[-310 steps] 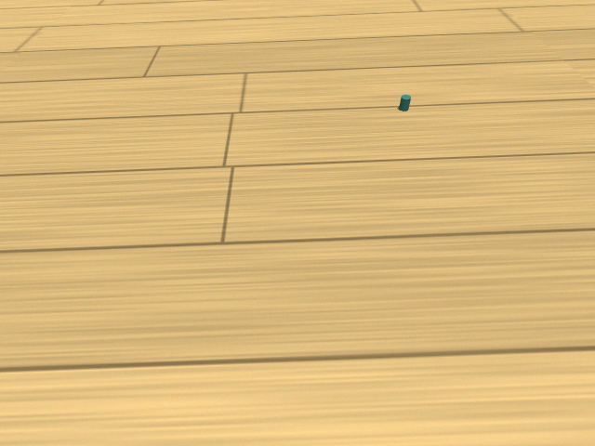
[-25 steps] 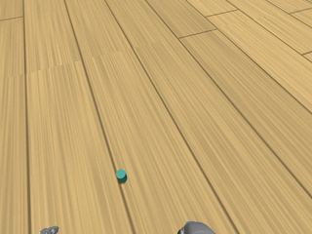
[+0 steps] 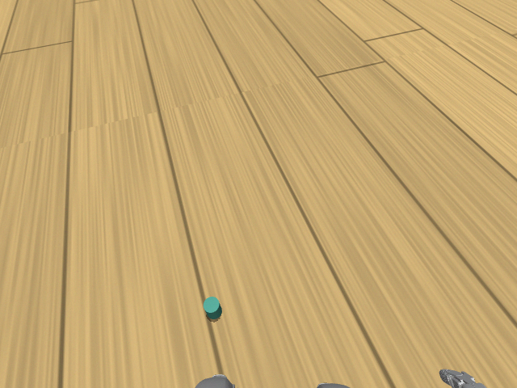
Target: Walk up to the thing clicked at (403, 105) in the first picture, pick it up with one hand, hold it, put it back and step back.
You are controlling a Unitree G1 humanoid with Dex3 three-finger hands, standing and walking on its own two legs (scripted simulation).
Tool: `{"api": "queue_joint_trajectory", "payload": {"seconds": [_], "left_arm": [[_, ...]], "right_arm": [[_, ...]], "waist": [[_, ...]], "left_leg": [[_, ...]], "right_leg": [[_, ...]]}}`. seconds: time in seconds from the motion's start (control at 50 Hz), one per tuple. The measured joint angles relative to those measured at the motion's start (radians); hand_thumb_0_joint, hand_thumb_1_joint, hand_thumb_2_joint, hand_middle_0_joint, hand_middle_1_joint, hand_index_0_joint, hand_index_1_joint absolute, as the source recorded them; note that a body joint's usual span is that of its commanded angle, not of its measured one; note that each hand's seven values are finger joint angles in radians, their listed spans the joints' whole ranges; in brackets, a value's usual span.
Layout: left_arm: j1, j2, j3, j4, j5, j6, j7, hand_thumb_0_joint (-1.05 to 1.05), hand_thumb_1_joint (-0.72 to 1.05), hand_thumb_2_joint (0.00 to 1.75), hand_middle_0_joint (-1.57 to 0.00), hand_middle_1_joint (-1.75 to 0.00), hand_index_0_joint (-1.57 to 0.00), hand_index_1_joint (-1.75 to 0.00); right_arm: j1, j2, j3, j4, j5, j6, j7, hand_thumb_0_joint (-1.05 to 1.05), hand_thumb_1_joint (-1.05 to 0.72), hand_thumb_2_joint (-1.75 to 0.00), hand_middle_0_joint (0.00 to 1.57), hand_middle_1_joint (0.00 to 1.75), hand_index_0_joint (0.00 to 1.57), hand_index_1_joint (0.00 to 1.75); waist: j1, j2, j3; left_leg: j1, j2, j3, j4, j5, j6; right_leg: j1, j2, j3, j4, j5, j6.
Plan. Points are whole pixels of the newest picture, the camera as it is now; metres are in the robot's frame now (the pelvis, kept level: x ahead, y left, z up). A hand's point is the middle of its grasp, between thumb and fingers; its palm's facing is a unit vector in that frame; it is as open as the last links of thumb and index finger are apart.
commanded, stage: walk up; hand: left
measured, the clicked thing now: (212, 308) +0.46 +0.21 -0.71
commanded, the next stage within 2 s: none
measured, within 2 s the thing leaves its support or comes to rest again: neither
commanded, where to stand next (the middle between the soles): +0.08 +0.00 m, yaw +1 degrees
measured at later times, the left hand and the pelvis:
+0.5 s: hand out of the picture +0.10 +0.27 -0.14, palm faces +0.01 -0.94 -0.33, open 7.4 cm; pelvis +0.00 +0.01 +0.02, yaw +1 degrees
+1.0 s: hand out of the picture +0.09 +0.27 -0.13, palm faces +0.04 -0.94 -0.34, open 7.4 cm; pelvis +0.00 +0.00 +0.02, yaw +2 degrees
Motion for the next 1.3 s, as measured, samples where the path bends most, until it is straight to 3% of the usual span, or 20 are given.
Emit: {"api": "queue_joint_trajectory", "payload": {"seconds": [0.24,0.56,0.94,1.1,1.18,1.22,1.26,1.3], "left_arm": [[-0.027,-0.022,-0.009,0.058,0.005,-0.005,0.0,0.0,0.9,0.9,-0.2,-0.3,-0.2,-0.3],[-0.058,-0.018,-0.006,0.078,0.002,-0.002,-0.011,0.0,0.91,0.9,-0.2,-0.3,-0.2,-0.3],[-0.04,-0.031,0.002,0.085,0.005,-0.001,-0.01,0.0,0.91,0.9,-0.2,-0.3,-0.2,-0.3],[-0.075,-0.001,0.027,-0.003,0.004,0.037,-0.006,0.0,0.91,0.9,-0.2,-0.3,-0.2,-0.3],[-0.061,0.017,0.043,-0.03,0.009,0.051,-0.011,0.0,0.91,0.9,-0.2,-0.3,-0.2,-0.3],[-0.033,0.016,0.049,-0.037,0.014,0.044,-0.013,0.0,0.91,0.9,-0.2,-0.3,-0.2,-0.3],[0.002,0.002,0.053,-0.029,0.03,0.026,-0.013,0.0,0.91,0.9,-0.2,-0.3,-0.2,-0.3],[0.042,-0.013,0.049,-0.019,0.046,0.016,-0.015,0.0,0.91,0.9,-0.2,-0.3,-0.2,-0.3]], "right_arm": [[-0.072,-0.026,-0.005,0.077,0.004,0.014,0.008,0.01,-0.9,-0.9,0.2,0.3,0.2,0.3],[-0.047,0.012,0.007,0.133,-0.005,0.015,0.017,0.01,-0.9,-0.9,0.2,0.3,0.2,0.3],[-0.047,0.009,0.003,0.125,0.001,0.018,0.015,0.01,-0.9,-0.9,0.2,0.3,0.2,0.3],[-0.083,-0.012,-0.019,0.054,0.002,0.043,0.002,0.01,-0.9,-0.9,0.2,0.3,0.2,0.3],[-0.084,-0.018,-0.032,0.006,-0.016,0.056,-0.001,0.01,-0.9,-0.9,0.2,0.3,0.2,0.3],[-0.081,-0.025,-0.037,-0.012,-0.026,0.06,-0.004,0.01,-0.9,-0.9,0.2,0.3,0.2,0.3],[-0.082,-0.034,-0.043,-0.021,-0.027,0.063,-0.008,0.01,-0.9,-0.9,0.2,0.3,0.2,0.3],[-0.062,-0.03,-0.045,-0.018,-0.025,0.06,-0.013,0.01,-0.9,-0.9,0.2,0.3,0.2,0.3]], "waist": [[0.009,0.01,-0.002],[-0.009,-0.002,-0.039],[-0.006,0.012,-0.039],[0.002,-0.004,0.016],[0.0,-0.006,0.019],[0.011,0.002,0.007],[0.018,0.028,0.004],[0.03,0.028,-0.006]], "left_leg": [[0.054,-0.005,-0.009,-0.103,0.053,0.003],[0.095,-0.005,-0.019,-0.21,0.108,0.007],[0.115,-0.003,-0.032,-0.245,0.119,0.002],[0.025,-0.005,-0.034,-0.141,0.1,0.004],[-0.024,-0.001,-0.044,-0.091,0.096,0.0],[-0.048,0.008,-0.043,-0.065,0.09,-0.007],[-0.07,0.016,-0.065,-0.007,0.017,0.006],[-0.076,-0.027,-0.109,0.062,-0.115,0.018]], "right_leg": [[0.061,-0.003,-0.013,-0.11,0.053,0.006],[0.119,0.001,-0.026,-0.248,0.124,0.013],[0.15,0.005,-0.039,-0.296,0.137,0.01],[0.04,0.0,-0.038,-0.148,0.094,-0.004],[-0.021,0.031,0.0,0.049,-0.072,-0.032],[0.008,0.034,-0.004,0.021,-0.078,-0.045],[0.032,0.047,-0.013,-0.028,-0.026,-0.042],[0.035,0.044,-0.008,-0.028,-0.02,-0.049]]}}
